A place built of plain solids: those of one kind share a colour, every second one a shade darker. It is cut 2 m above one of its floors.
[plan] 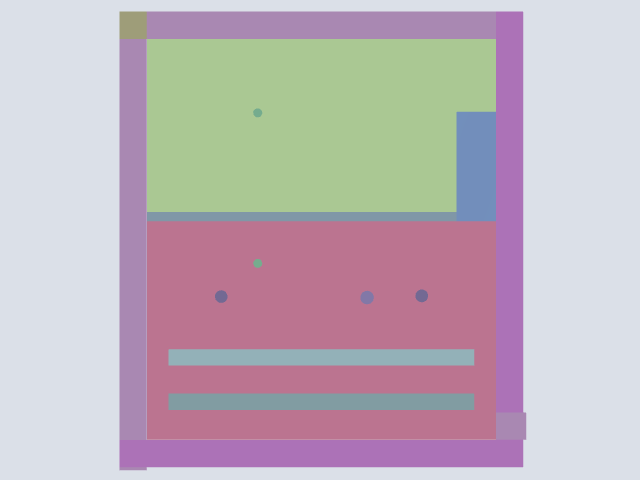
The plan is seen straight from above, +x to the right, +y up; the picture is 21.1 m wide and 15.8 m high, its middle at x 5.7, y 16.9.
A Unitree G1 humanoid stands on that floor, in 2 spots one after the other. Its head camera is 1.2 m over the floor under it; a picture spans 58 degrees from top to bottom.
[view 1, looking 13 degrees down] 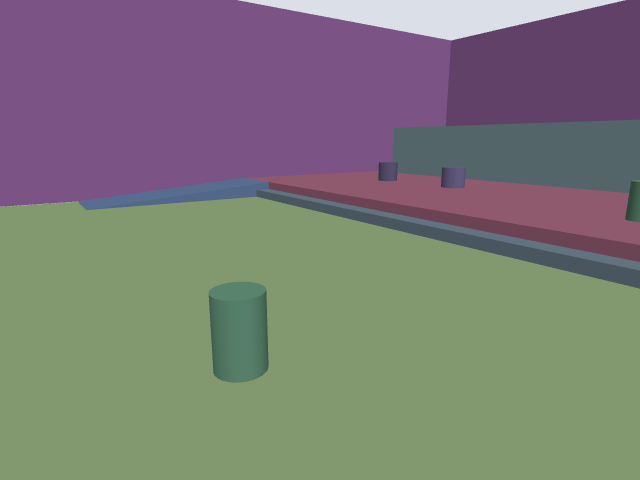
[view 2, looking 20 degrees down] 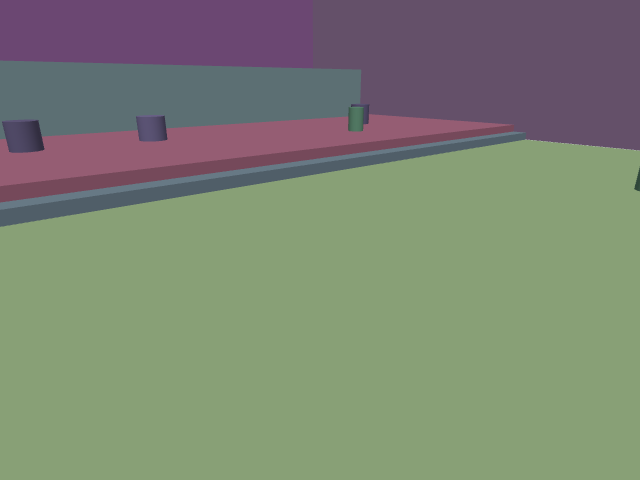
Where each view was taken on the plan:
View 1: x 1.65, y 21.92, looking -34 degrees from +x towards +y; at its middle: floor_kid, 5.33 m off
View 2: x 9.85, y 22.42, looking -130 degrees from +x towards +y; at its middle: floor_kid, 3.51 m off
